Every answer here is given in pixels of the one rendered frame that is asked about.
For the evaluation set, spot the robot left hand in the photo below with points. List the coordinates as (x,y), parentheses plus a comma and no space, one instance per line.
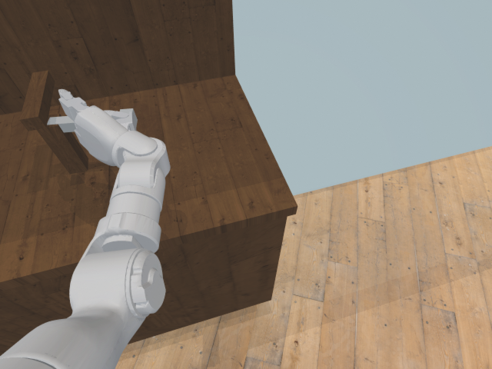
(97,130)

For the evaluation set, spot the tap lever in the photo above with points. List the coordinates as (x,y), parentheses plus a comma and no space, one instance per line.
(67,125)

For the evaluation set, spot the counter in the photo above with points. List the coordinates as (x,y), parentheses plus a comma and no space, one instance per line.
(226,200)

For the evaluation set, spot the left robot forearm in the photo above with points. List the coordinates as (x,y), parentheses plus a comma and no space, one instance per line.
(137,197)

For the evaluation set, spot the robot left upper arm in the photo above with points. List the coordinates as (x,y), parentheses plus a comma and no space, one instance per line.
(112,293)

